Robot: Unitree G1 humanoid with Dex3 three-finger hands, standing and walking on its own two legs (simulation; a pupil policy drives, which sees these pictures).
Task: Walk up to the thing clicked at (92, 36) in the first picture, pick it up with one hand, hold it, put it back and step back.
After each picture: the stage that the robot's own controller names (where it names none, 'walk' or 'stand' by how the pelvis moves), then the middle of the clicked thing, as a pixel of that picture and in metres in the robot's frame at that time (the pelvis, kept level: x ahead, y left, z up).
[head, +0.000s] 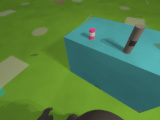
stand; (91, 34) +0.87 +0.02 +0.03
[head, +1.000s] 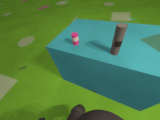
walk; (75, 39) +0.74 +0.22 +0.04
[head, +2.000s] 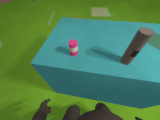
rise first; (73, 48) +0.51 +0.16 +0.07
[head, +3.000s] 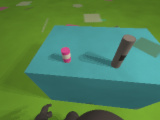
stand; (66, 55) +0.48 +0.22 +0.04
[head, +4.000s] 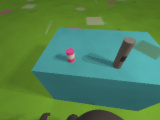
stand; (70, 55) +0.51 +0.20 +0.02
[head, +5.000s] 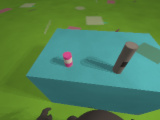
stand; (68, 59) +0.46 +0.21 +0.03
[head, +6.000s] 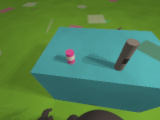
stand; (70, 57) +0.49 +0.19 +0.02
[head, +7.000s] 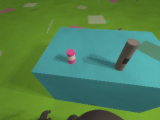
stand; (71, 56) +0.50 +0.19 +0.02
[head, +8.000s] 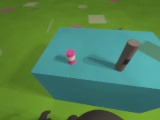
stand; (70, 57) +0.49 +0.19 +0.02
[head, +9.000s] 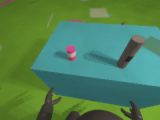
rise first; (71, 53) +0.50 +0.19 +0.03
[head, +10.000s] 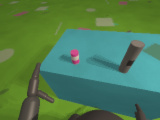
go down; (75, 57) +0.50 +0.19 +0.03
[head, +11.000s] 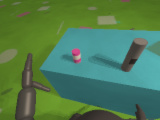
go down; (76, 56) +0.51 +0.18 +0.03
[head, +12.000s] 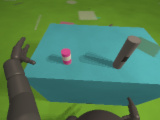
go down; (66, 56) +0.47 +0.17 +0.04
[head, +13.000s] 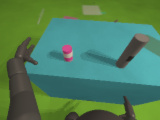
close in; (67, 53) +0.48 +0.17 +0.05
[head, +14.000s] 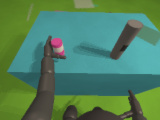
close; (58, 47) +0.49 +0.20 +0.09
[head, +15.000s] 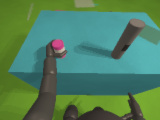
lift; (59, 49) +0.47 +0.19 +0.09
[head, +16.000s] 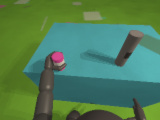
lift; (59, 62) +0.37 +0.22 +0.11
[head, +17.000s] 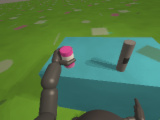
lift; (67, 57) +0.32 +0.16 +0.23
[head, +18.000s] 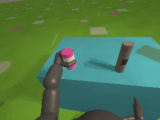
hold; (69, 59) +0.34 +0.15 +0.21
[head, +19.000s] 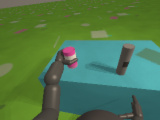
crouch; (70, 57) +0.34 +0.14 +0.23
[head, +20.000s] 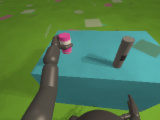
crouch; (65, 43) +0.45 +0.17 +0.22
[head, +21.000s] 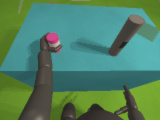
lower; (54, 43) +0.51 +0.20 +0.09
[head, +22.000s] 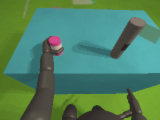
lower; (56, 46) +0.49 +0.20 +0.09
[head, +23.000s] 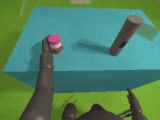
lower; (55, 45) +0.50 +0.20 +0.09
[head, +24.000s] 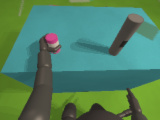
lower; (53, 44) +0.51 +0.21 +0.09
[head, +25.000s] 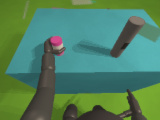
loosen; (57, 46) +0.50 +0.19 +0.09
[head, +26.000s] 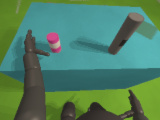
withdraw; (54, 43) +0.50 +0.20 +0.09
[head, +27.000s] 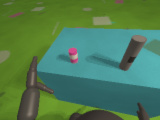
sink last; (73, 55) +0.49 +0.19 +0.06
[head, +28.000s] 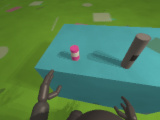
stand; (75, 53) +0.50 +0.18 +0.06
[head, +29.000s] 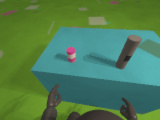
stand; (71, 55) +0.50 +0.19 +0.05
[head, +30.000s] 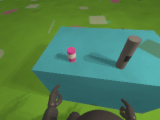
stand; (71, 55) +0.50 +0.19 +0.04
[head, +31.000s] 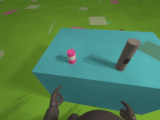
stand; (71, 57) +0.49 +0.19 +0.03
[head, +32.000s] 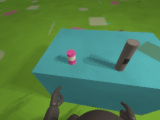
stand; (71, 57) +0.49 +0.20 +0.03
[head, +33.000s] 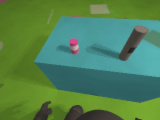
walk; (74, 46) +0.55 +0.17 +0.04
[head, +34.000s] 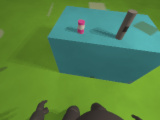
walk; (81, 27) +0.82 +0.16 +0.04
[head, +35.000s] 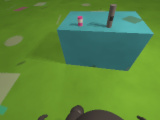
stand; (80, 21) +1.17 +0.26 +0.05
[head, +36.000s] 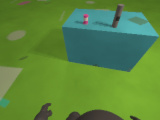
stand; (85, 19) +1.20 +0.14 +0.03
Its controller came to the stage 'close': yes
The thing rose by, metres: 0.22
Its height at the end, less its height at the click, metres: +0.00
